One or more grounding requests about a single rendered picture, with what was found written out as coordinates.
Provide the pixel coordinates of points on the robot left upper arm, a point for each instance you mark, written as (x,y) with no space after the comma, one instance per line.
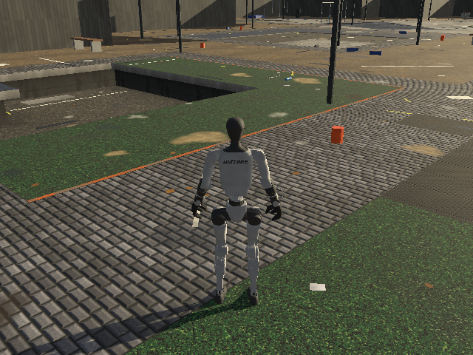
(208,168)

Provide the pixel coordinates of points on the robot left hand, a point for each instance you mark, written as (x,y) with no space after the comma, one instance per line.
(194,209)

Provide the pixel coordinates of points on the left robot forearm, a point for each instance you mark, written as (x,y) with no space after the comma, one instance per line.
(200,195)

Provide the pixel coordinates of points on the robot right upper arm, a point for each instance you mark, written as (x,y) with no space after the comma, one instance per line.
(259,156)

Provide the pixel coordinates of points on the left robot shin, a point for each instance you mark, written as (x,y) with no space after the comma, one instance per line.
(219,265)

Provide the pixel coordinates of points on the right robot forearm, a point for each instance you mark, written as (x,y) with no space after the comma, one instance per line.
(272,194)

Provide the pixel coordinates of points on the humanoid robot head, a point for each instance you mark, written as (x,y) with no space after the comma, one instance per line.
(235,128)

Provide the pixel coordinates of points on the robot right hand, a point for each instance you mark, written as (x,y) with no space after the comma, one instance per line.
(277,210)

